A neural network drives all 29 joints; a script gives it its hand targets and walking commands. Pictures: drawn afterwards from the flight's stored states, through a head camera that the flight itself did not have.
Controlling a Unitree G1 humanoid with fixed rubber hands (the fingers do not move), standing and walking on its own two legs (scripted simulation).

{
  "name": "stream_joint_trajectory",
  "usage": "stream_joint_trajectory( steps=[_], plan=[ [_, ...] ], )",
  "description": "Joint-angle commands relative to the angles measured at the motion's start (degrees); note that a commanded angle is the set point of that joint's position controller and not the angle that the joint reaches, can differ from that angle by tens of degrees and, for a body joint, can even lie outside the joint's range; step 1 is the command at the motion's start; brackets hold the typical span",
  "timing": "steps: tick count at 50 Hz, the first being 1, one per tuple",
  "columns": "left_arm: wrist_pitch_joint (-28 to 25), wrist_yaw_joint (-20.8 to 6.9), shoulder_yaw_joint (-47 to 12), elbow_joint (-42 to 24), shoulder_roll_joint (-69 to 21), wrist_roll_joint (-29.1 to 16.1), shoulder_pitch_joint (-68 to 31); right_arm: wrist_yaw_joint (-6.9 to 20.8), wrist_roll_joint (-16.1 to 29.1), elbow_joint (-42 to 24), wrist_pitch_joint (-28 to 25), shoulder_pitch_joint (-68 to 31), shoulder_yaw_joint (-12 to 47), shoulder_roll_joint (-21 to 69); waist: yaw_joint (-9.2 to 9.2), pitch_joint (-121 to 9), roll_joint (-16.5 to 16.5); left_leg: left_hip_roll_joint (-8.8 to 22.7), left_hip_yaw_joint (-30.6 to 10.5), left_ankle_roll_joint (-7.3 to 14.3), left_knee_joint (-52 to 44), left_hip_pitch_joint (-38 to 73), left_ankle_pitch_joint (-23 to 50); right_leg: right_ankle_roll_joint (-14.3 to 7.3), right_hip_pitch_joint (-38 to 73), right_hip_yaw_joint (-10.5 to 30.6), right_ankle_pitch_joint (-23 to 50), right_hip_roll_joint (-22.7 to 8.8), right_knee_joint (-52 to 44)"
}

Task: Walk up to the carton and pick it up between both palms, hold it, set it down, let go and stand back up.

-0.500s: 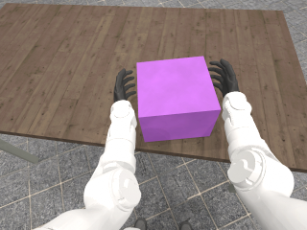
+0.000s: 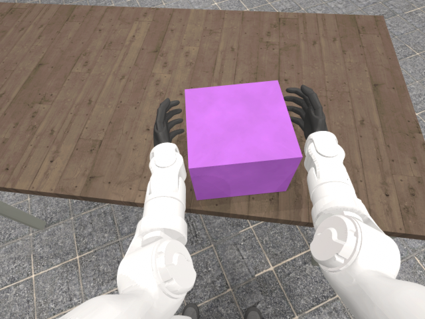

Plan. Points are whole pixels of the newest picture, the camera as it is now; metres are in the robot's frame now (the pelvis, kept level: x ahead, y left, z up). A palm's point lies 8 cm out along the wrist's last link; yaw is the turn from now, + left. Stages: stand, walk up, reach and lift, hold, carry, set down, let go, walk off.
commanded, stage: set down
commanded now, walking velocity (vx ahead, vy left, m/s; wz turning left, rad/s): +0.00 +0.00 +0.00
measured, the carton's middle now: (236, 141) +0.44 +0.04 +0.00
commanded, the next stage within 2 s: none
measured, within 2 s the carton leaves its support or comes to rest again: neither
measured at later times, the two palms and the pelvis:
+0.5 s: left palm (165, 142) +0.40 +0.18 +0.03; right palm (313, 128) +0.46 -0.11 +0.05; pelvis +0.00 +0.00 +0.00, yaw -1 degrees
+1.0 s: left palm (157, 135) +0.42 +0.20 +0.03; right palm (325, 114) +0.51 -0.14 +0.04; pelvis -0.02 +0.00 -0.02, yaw -1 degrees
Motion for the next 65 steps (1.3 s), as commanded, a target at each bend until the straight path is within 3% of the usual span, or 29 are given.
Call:
stream_joint_trajectory(
  steps=[1,12,13,19,20,23,27,30,34,40,41,46,48,49,50,51,55,57,61,62,63,65],
  plan=[
    [-0.21,-3.83,-12.70,-0.06,-14.54,1.12,-25.34,6.81,-3.37,1.94,-0.41,-26.70,12.42,20.50,1.70,-33.41,-4.87,-2.94,7.17,4.55,0.53,6.90,15.89,4.00,25.32,-4.64,18.35,-0.91,2.42],
    [-0.73,-2.76,-10.89,-0.52,-11.17,1.37,-24.87,5.77,-2.72,0.33,0.49,-25.42,11.96,17.35,1.64,-32.34,-4.31,-3.36,6.72,4.47,0.62,8.04,16.91,3.91,24.39,-4.07,17.85,-0.64,1.89],
    [-0.73,-2.84,-9.95,-0.34,-11.44,1.99,-24.69,5.84,-2.75,0.09,0.63,-25.43,12.37,18.42,2.33,-31.93,-4.60,-3.37,6.84,4.59,0.53,7.97,16.98,4.08,24.99,-4.04,17.72,-0.78,2.02],
    [-1.70,-0.29,-9.73,-1.71,-4.15,0.07,-26.25,4.02,-0.18,-1.31,1.27,-26.10,12.50,10.24,2.20,-34.43,-4.04,-3.38,6.69,4.05,1.02,9.84,17.82,3.94,22.81,-3.77,15.59,-0.11,1.56],
    [-2.15,0.91,-10.00,-1.94,-0.14,-1.30,-25.65,3.27,1.52,-1.68,0.97,-26.32,12.80,4.75,2.57,-37.24,-2.76,-3.30,6.71,3.63,1.54,10.42,19.24,3.78,22.76,-3.64,16.22,0.01,1.83],
    [-3.35,3.88,-13.36,-1.25,5.48,-6.14,-27.89,0.80,8.22,-0.74,0.79,-28.85,17.51,-2.52,3.14,-40.42,-2.94,-2.79,6.06,2.90,3.05,9.02,21.55,3.14,21.10,-2.78,17.79,0.49,2.38],
    [-5.33,7.37,-20.64,1.79,12.45,-16.06,-33.61,-2.31,21.56,2.88,0.51,-34.81,25.99,-12.01,3.38,-49.41,-0.73,-2.25,5.69,0.53,7.26,7.30,25.77,2.32,18.26,-1.38,21.90,1.85,4.26],
    [-6.81,7.73,-24.58,7.84,15.73,-22.02,-36.19,-3.72,29.31,3.56,0.01,-38.93,32.37,-15.29,4.80,-54.77,-0.96,-1.96,5.34,-0.36,10.17,4.51,27.14,2.19,18.44,-0.05,24.77,1.99,5.93],
    [-8.53,6.84,-26.38,13.70,19.18,-26.97,-37.47,-4.70,34.23,5.10,-0.08,-41.81,36.06,-20.83,4.57,-56.09,-3.14,-2.65,5.02,-0.52,11.35,-1.44,24.11,2.73,18.74,0.35,25.23,2.00,7.83],
    [-9.40,5.77,-26.96,15.52,24.13,-31.33,-36.89,-4.45,38.78,6.32,-0.68,-42.86,39.83,-27.29,3.68,-61.34,-7.39,-2.79,4.01,-0.73,13.67,-3.69,25.85,3.04,18.35,0.14,30.84,2.54,10.91],
    [-9.32,5.68,-27.11,12.41,25.14,-32.10,-37.16,-4.38,39.87,3.99,-0.77,-43.88,40.41,-28.70,3.76,-64.58,-7.64,-3.01,4.09,-0.80,14.05,-3.61,26.83,3.21,19.87,0.03,33.08,2.66,11.83],
    [-8.67,5.09,-28.35,10.12,25.84,-33.93,-36.31,-3.61,42.63,3.95,-0.44,-44.54,42.59,-29.96,2.87,-65.53,-10.26,-3.07,3.19,-0.52,14.32,-7.15,26.50,3.38,21.10,-0.16,37.26,2.62,13.19],
    [-7.73,4.92,-28.27,7.51,27.33,-35.09,-36.60,-2.94,44.19,1.44,-0.05,-45.94,44.04,-31.79,4.01,-66.58,-11.48,-3.53,3.62,-0.19,13.73,-10.47,25.49,3.62,24.60,0.34,39.84,2.08,13.90],
    [-7.16,5.09,-29.04,3.84,28.00,-35.76,-37.21,-2.73,45.15,0.02,0.35,-45.52,44.28,-32.91,3.00,-68.64,-11.44,-3.82,3.49,-0.05,13.41,-10.25,25.54,3.99,26.24,0.39,41.03,2.32,14.18],
    [-6.42,5.14,-28.97,1.84,28.25,-35.83,-36.16,-2.38,46.64,-1.60,0.52,-45.25,45.67,-32.56,3.97,-69.84,-11.21,-3.83,3.37,-0.04,13.34,-10.66,26.37,3.90,27.99,0.72,43.30,2.20,14.42],
    [-5.80,5.09,-29.17,3.74,28.16,-35.88,-37.49,-2.08,46.55,0.78,1.36,-46.66,45.20,-33.29,3.52,-66.67,-11.69,-3.75,3.33,0.20,12.57,-13.11,23.09,4.04,26.44,0.59,40.61,1.92,14.17],
    [-2.73,5.39,-28.83,-3.48,29.33,-36.91,-36.08,-0.73,49.23,-6.00,2.81,-46.88,46.94,-35.03,4.62,-70.37,-12.98,-4.14,3.00,0.91,11.73,-12.41,22.92,4.85,29.64,0.50,41.77,2.24,14.42],
    [-1.21,5.64,-29.85,-3.89,29.50,-37.78,-37.04,0.00,49.79,-4.71,4.69,-47.61,46.14,-36.24,3.81,-69.76,-12.65,-3.78,2.61,1.08,11.76,-10.34,20.68,4.83,25.87,0.24,37.31,2.69,13.67],
    [3.16,5.89,-29.91,-7.94,30.20,-39.02,-35.68,1.05,50.98,-9.42,7.53,-47.39,47.09,-38.32,4.37,-69.41,-14.31,-3.72,2.28,1.59,11.08,-7.81,19.73,4.91,27.02,-0.28,34.45,3.39,12.80],
    [4.44,5.97,-30.33,-7.39,30.36,-39.88,-36.35,1.11,50.47,-8.65,8.80,-48.61,45.65,-39.55,3.44,-68.05,-14.67,-3.53,2.22,1.50,10.85,-8.04,18.65,4.80,25.54,-0.37,32.96,3.40,12.23],
    [5.35,5.91,-29.78,-4.04,30.84,-39.53,-37.09,1.34,50.11,-5.71,10.04,-48.47,45.69,-39.16,3.77,-63.86,-14.59,-3.54,2.00,1.86,10.36,-9.49,14.95,4.65,24.21,-0.32,28.20,3.18,11.65],
    [7.57,6.04,-29.01,-7.17,31.78,-39.26,-36.52,1.22,49.87,-8.28,11.45,-47.93,45.09,-39.93,3.72,-63.51,-15.03,-3.54,2.10,1.96,9.62,-8.88,15.02,4.35,26.02,0.06,28.61,3.22,11.46]
  ],
)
